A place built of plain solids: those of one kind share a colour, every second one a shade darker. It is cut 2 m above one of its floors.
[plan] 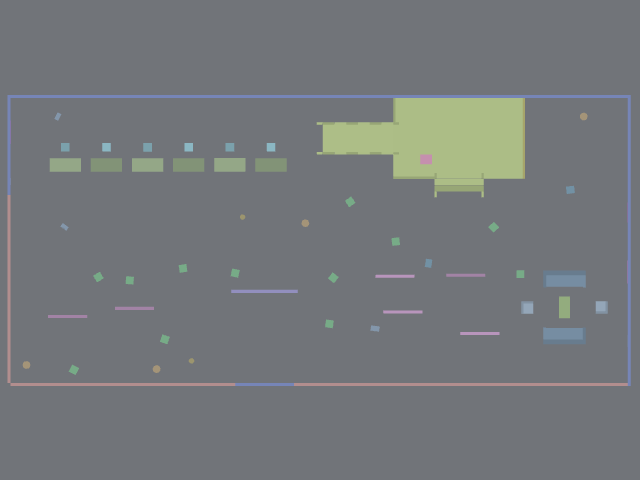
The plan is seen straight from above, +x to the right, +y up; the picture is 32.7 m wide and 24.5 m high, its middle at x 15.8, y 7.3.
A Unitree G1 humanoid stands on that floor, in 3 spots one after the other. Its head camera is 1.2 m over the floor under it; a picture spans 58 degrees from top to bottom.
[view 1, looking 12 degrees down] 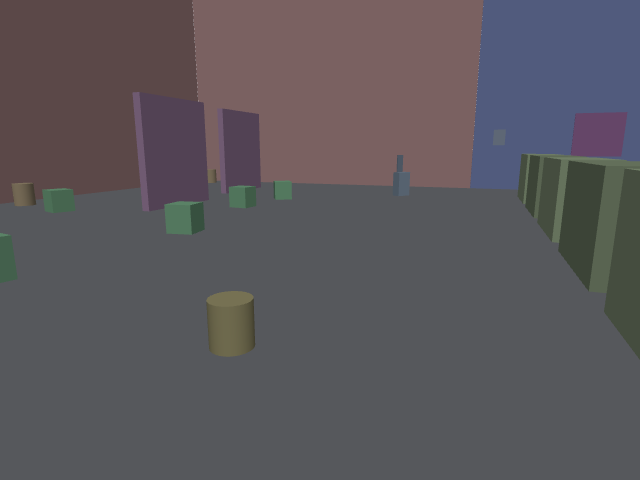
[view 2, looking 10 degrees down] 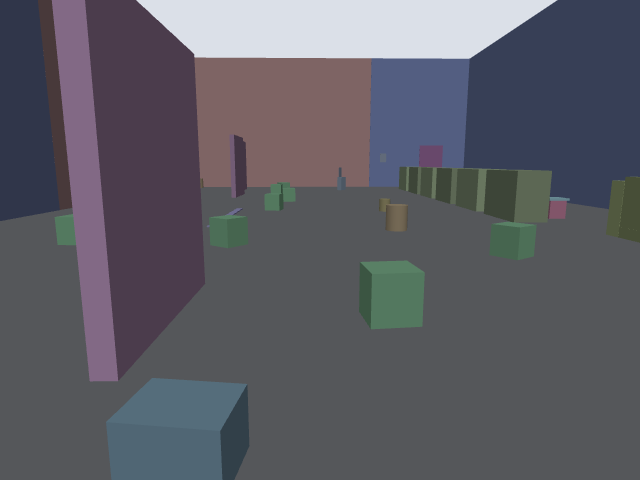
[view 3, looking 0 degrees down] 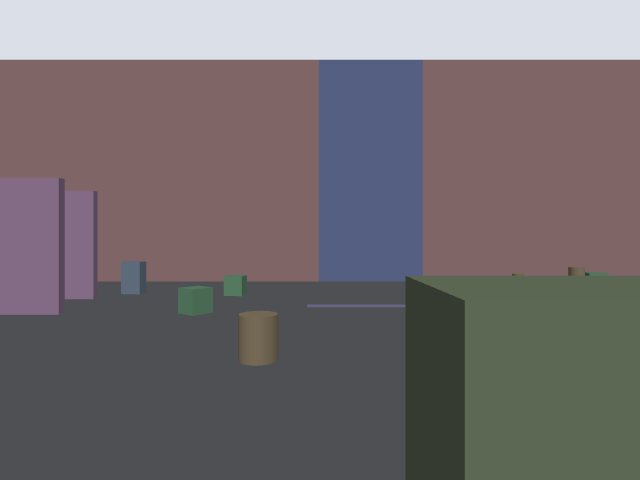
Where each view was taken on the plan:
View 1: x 14.00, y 9.83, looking -160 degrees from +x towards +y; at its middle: ground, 5.77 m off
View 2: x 22.90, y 6.62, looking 179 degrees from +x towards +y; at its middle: ground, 6.91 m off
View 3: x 14.44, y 12.48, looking -90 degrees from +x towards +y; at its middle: wall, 12.49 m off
